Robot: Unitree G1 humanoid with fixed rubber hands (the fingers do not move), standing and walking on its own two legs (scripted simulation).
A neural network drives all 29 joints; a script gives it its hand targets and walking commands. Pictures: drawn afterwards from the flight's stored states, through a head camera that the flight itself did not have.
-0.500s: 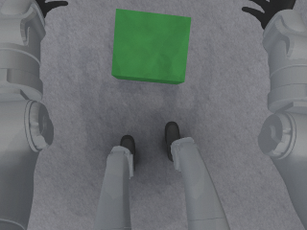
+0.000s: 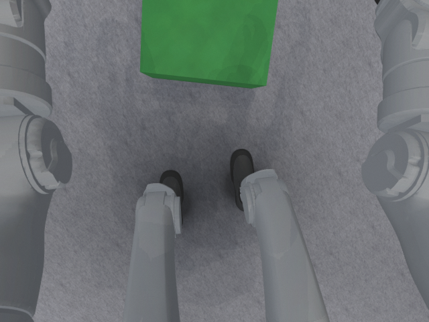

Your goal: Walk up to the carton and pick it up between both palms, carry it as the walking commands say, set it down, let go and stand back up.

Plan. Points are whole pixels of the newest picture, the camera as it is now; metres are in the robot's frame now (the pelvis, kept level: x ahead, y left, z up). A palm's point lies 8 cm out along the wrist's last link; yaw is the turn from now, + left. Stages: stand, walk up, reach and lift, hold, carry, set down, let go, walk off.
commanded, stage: reach and lift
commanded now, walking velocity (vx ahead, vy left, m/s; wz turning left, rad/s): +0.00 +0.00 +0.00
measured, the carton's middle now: (208, 29) +0.59 -0.04 -0.49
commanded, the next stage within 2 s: none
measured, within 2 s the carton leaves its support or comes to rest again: neither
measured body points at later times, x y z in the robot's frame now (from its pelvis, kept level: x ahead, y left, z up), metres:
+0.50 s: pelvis -0.04 +0.00 -0.14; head +0.35 -0.02 +0.06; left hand +0.61 +0.17 -0.29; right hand +0.54 -0.27 -0.30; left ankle +0.06 +0.12 -0.54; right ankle +0.11 -0.12 -0.54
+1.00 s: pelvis -0.02 +0.00 -0.21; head +0.38 +0.01 -0.03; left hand +0.59 +0.18 -0.42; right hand +0.54 -0.25 -0.42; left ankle +0.06 +0.11 -0.54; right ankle +0.11 -0.12 -0.54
